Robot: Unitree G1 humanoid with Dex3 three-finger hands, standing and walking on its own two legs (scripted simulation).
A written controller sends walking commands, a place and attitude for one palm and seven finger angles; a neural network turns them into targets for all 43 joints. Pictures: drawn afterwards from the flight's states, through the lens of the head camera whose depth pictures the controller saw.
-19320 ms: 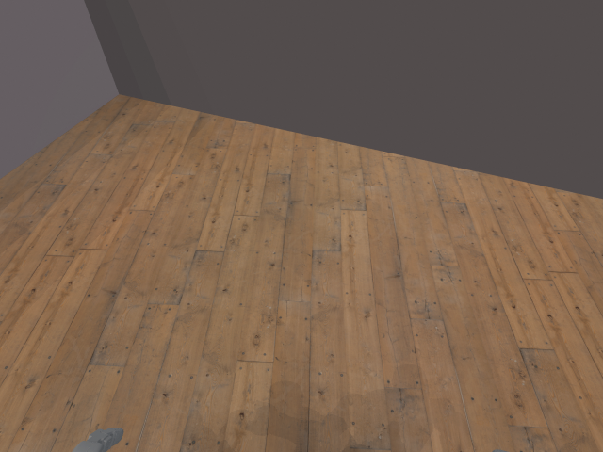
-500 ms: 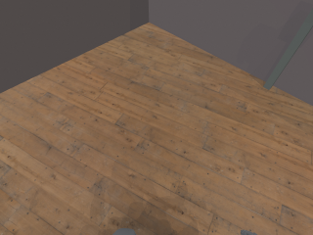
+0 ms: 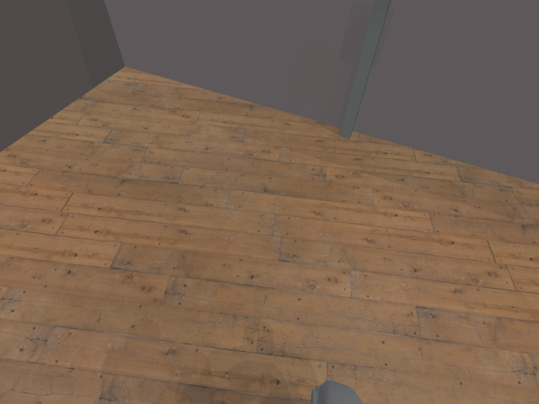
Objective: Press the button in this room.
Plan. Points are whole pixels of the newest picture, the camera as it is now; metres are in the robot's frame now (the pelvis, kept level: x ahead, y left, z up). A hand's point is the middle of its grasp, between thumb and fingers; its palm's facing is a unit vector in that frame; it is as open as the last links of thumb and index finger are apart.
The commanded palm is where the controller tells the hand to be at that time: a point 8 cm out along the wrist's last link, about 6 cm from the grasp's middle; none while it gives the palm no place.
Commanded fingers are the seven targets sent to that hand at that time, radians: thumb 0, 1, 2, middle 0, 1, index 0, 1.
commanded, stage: turn or walk to find it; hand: left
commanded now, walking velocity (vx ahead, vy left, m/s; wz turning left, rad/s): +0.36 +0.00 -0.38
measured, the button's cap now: out of the picture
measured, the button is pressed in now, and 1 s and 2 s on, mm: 0 0 0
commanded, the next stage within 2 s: stand and wait in 1.00 s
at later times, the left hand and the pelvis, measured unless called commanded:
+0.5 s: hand (223, 346) +0.24 +0.09 -0.15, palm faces -0.06 -0.96 -0.28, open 7.2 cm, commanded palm none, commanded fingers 0.00 0.90 0.90 -0.20 -0.30 -0.20 -0.30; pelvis +0.19 -0.11 +0.00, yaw -8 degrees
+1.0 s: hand (238, 258) +0.44 +0.08 -0.18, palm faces -0.09 -0.98 -0.16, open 7.4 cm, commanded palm none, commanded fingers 0.00 0.90 0.90 -0.20 -0.30 -0.20 -0.30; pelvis +0.44 -0.09 +0.00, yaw -10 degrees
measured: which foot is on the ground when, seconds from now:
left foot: down 0.00-0.16, up 0.18-0.78, down 0.80-1.00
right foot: up 0.00-0.12, down 0.14-0.82, up 0.84-1.00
